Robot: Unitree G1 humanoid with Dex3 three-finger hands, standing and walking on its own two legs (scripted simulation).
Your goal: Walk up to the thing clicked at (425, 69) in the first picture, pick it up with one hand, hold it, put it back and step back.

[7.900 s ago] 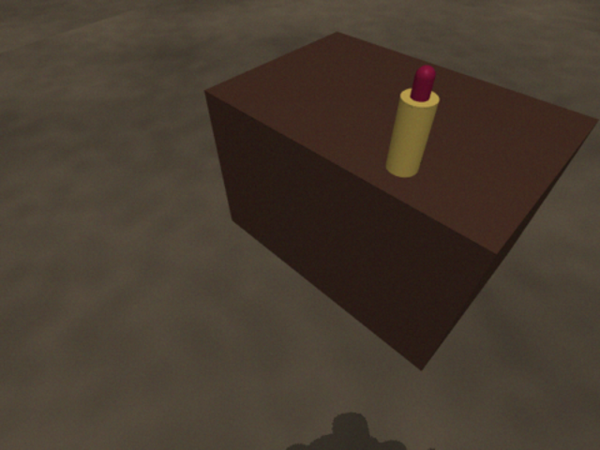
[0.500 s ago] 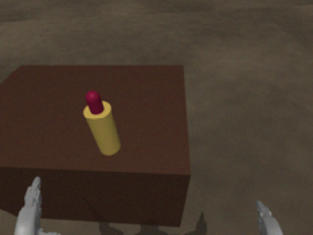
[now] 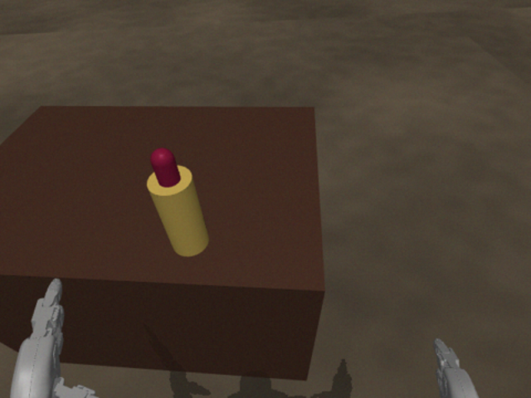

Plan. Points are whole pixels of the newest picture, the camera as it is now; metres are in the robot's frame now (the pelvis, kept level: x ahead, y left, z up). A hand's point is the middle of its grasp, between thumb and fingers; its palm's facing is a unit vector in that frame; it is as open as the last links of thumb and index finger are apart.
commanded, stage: go down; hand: left
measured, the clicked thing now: (177, 202) +0.49 +0.20 +0.01
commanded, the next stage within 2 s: none
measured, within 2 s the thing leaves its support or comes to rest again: neither
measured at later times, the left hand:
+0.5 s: hand (71, 287) +0.27 +0.30 +0.06, palm faces +0.22 -0.97 -0.11, open 17.6 cm
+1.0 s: hand (58, 240) +0.35 +0.35 +0.07, palm faces +0.20 -0.98 +0.00, open 17.7 cm
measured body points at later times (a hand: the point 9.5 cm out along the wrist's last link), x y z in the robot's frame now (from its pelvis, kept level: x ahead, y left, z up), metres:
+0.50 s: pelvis +0.00 +0.00 -0.01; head +0.00 +0.01 +0.44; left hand +0.25 +0.35 +0.07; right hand +0.16 -0.25 -0.09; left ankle +0.01 +0.14 -0.74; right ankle -0.01 -0.13 -0.74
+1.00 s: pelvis +0.00 +0.01 -0.03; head +0.04 +0.03 +0.42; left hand +0.33 +0.40 +0.07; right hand +0.15 -0.25 -0.09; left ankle +0.01 +0.14 -0.74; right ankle -0.01 -0.13 -0.74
